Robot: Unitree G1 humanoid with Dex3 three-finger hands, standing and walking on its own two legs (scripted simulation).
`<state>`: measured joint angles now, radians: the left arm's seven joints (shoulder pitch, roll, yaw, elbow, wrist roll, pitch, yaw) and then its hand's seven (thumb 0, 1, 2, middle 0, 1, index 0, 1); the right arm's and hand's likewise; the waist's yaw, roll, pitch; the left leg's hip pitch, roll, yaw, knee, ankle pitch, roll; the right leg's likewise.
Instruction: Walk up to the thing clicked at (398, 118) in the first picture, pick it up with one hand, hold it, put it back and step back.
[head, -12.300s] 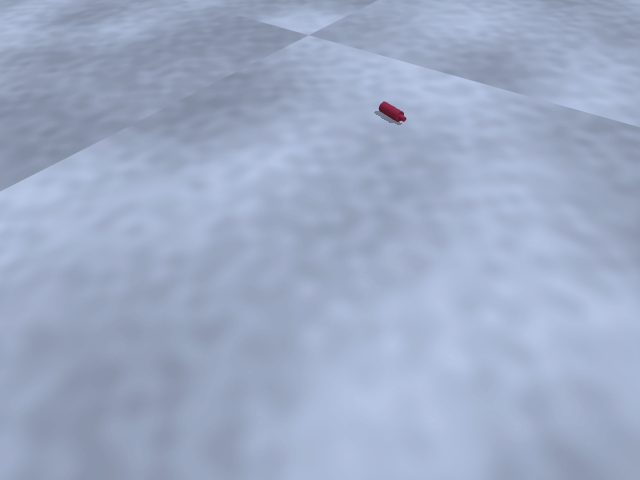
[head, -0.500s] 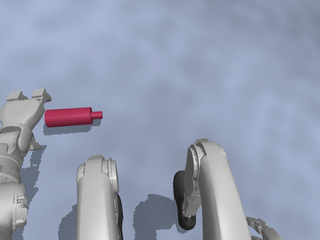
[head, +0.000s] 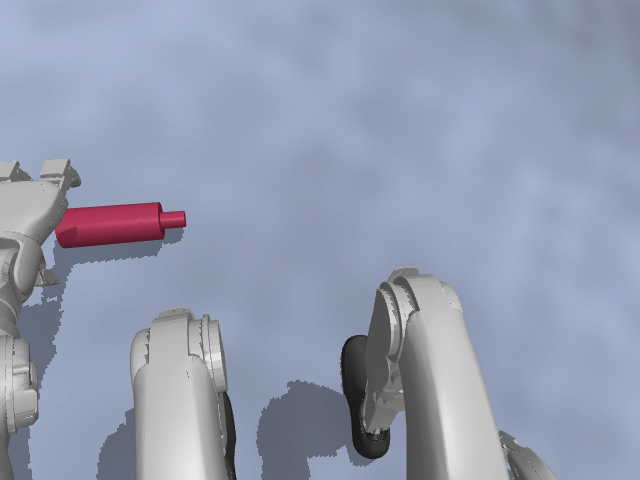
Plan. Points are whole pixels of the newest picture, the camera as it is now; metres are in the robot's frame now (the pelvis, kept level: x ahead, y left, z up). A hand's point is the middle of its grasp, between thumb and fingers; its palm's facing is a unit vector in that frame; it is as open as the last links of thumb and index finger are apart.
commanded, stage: rise first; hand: left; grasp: from above
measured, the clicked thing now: (126, 223) +0.49 +0.24 -0.31
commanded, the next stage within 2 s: approach in 0.60 s
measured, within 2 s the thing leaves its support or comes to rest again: neither
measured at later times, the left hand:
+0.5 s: hand (53, 233) +0.44 +0.30 -0.19, palm faces -0.47 -0.05 -0.88, open 14.1 cm
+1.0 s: hand (90, 213) +0.48 +0.26 -0.20, palm faces -0.44 -0.03 -0.90, open 14.0 cm
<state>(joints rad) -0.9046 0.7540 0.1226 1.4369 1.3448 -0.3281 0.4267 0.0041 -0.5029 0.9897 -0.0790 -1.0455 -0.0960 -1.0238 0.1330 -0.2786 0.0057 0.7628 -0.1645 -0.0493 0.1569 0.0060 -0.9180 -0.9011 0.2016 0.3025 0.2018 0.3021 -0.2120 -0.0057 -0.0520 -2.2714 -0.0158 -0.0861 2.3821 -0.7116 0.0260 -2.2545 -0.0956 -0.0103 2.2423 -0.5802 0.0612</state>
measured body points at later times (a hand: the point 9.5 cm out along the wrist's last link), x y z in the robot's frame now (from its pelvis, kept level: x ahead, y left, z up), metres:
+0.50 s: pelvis +0.00 +0.00 -0.01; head +0.25 +0.06 +0.36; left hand +0.46 +0.30 -0.14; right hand +0.05 -0.29 -0.11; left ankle +0.07 +0.11 -0.31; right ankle +0.12 -0.15 -0.31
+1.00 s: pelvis +0.01 +0.00 -0.02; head +0.26 +0.08 +0.35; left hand +0.49 +0.26 -0.15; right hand +0.05 -0.28 -0.11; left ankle +0.07 +0.11 -0.31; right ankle +0.12 -0.15 -0.31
